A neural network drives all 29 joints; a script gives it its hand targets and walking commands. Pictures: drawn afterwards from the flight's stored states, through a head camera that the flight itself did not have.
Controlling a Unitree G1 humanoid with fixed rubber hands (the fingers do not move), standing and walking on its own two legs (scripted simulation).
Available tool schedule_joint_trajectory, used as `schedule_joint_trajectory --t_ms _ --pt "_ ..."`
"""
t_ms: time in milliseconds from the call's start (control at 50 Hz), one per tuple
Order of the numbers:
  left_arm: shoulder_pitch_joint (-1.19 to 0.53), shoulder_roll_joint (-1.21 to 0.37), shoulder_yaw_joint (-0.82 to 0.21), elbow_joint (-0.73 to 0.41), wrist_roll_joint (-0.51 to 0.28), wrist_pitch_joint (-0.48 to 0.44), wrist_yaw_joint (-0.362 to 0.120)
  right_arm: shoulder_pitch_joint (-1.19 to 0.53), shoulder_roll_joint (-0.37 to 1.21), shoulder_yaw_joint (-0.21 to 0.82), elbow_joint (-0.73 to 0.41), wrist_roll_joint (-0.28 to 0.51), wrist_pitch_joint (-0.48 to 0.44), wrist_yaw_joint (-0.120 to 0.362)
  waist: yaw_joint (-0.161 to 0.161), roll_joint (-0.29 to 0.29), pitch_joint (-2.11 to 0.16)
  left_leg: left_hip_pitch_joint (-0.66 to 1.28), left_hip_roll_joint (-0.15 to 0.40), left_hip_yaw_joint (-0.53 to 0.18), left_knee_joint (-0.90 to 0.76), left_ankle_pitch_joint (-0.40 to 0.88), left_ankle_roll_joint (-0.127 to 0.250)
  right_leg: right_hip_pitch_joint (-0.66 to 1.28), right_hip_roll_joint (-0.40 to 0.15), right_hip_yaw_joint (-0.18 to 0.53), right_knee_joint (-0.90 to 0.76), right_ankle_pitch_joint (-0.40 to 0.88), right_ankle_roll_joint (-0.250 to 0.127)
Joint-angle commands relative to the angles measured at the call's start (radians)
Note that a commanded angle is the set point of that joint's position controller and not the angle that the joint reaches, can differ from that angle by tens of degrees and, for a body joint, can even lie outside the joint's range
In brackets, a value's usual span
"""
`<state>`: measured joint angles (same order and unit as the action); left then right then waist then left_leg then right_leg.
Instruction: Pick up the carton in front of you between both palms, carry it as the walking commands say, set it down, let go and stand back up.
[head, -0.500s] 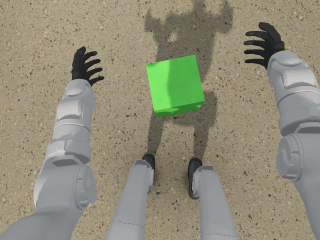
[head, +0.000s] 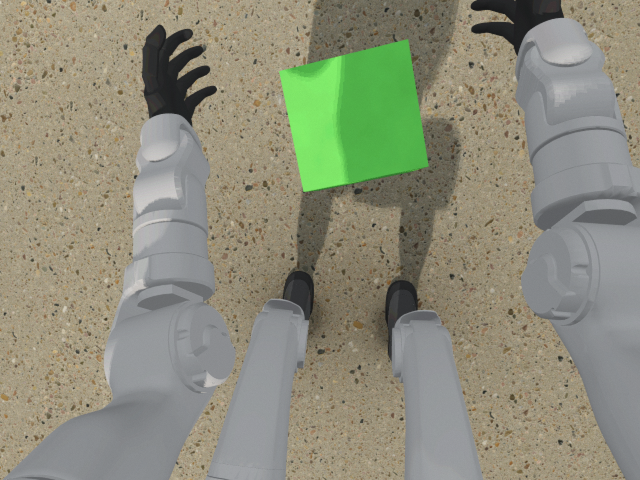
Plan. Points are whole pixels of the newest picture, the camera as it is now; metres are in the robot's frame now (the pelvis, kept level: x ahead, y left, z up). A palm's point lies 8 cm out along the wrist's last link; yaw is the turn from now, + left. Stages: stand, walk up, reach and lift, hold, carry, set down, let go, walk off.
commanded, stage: reach and lift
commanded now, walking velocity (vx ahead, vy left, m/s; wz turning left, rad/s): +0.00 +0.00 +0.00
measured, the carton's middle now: (354, 129) +0.51 +0.01 -0.51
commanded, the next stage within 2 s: none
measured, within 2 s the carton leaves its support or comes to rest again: leaves its support in 1.54 s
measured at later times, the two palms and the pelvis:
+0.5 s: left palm (237, 144) +0.47 +0.20 -0.38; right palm (465, 98) +0.54 -0.16 -0.38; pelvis -0.07 +0.00 -0.22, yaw +3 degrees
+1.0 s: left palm (257, 141) +0.48 +0.19 -0.44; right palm (451, 100) +0.55 -0.15 -0.44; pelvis -0.06 +0.00 -0.27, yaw +3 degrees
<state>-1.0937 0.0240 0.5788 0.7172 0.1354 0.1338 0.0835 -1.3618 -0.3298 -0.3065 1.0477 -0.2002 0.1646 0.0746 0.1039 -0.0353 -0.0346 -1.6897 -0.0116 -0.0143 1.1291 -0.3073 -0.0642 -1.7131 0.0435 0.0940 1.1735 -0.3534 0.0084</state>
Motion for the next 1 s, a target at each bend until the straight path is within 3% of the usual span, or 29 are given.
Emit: schedule_joint_trajectory --t_ms 0,100,220,280,320,380,500,620,780,860,980 --pt "-0.119 0.089 0.014 -0.036 0.011 -0.049 0.001 -0.188 -0.053 -0.002 -0.064 -0.001 -0.046 -0.026 0.028 -0.094 -0.918 0.28 -0.065 0.1 0.118 0.44 -0.034 0.477 0.025 -0.048 0.108 0.551 0.029" --pt "-0.174 0.126 -0.04 0.005 -0.052 -0.07 0.023 -0.22 -0.112 0.063 -0.051 0.066 -0.068 -0.07 0.011 -0.084 -1.005 0.239 -0.065 0.093 0.314 0.453 -0.046 0.321 0.024 -0.054 0.286 0.483 0.033" --pt "-0.275 0.215 -0.163 0.013 -0.192 -0.06 0.07 -0.383 -0.204 0.212 -0.094 0.206 -0.062 -0.097 0.03 -0.142 -1.17 0.183 -0.06 0.114 0.518 0.404 -0.039 0.363 0.015 -0.068 0.505 0.451 0.035" --pt "-0.361 0.27 -0.207 -0.011 -0.251 -0.04 0.09 -0.477 -0.255 0.271 -0.115 0.273 -0.043 -0.102 0.04 -0.166 -1.236 0.179 -0.054 0.127 0.595 0.332 -0.031 0.396 0.011 -0.08 0.584 0.371 0.028" --pt "-0.426 0.292 -0.223 0.001 -0.277 -0.021 0.099 -0.538 -0.273 0.308 -0.097 0.308 -0.025 -0.102 0.053 -0.183 -1.2 0.128 -0.048 0.141 0.628 0.235 -0.025 0.386 0.003 -0.086 0.611 0.266 0.024" --pt "-0.514 0.303 -0.242 0.052 -0.297 0.003 0.102 -0.602 -0.286 0.335 -0.035 0.332 -0.002 -0.094 0.05 -0.187 -1.094 0.071 -0.035 0.148 0.673 0.098 -0.02 0.323 -0.01 -0.09 0.648 0.115 0.019" --pt "-0.624 0.301 -0.236 0.199 -0.266 0.0 0.091 -0.654 -0.323 0.326 0.125 0.322 -0.011 -0.07 0.028 -0.111 -0.839 0.043 -0.021 0.128 0.774 -0.01 -0.013 0.1 -0.03 -0.077 0.719 -0.048 0.006" --pt "-0.709 0.334 -0.245 0.234 -0.258 -0.04 0.088 -0.719 -0.347 0.34 0.13 0.346 -0.053 -0.065 0.027 -0.069 -0.764 0.071 -0.022 0.106 0.86 0.052 -0.005 0.019 -0.039 -0.062 0.807 -0.004 0.008" --pt "-0.708 0.31 -0.298 0.227 -0.318 -0.062 0.104 -0.763 -0.362 0.428 0.101 0.414 -0.08 -0.071 0.03 -0.096 -0.838 0.181 -0.039 0.094 0.933 0.248 0.009 0.102 -0.038 -0.067 0.894 0.163 0.006" --pt "-0.649 0.287 -0.293 0.244 -0.315 -0.057 0.108 -0.707 -0.326 0.439 0.143 0.411 -0.071 -0.063 0.028 -0.114 -0.83 0.16 -0.047 0.108 0.941 0.246 0.01 0.129 -0.034 -0.065 0.898 0.193 0.005" --pt "-0.63 0.261 -0.252 0.24 -0.271 -0.058 0.099 -0.67 -0.299 0.393 0.16 0.361 -0.066 -0.061 0.018 -0.085 -0.744 0.101 -0.052 0.114 0.936 0.186 0.002 0.066 -0.027 -0.055 0.872 0.143 0.005"
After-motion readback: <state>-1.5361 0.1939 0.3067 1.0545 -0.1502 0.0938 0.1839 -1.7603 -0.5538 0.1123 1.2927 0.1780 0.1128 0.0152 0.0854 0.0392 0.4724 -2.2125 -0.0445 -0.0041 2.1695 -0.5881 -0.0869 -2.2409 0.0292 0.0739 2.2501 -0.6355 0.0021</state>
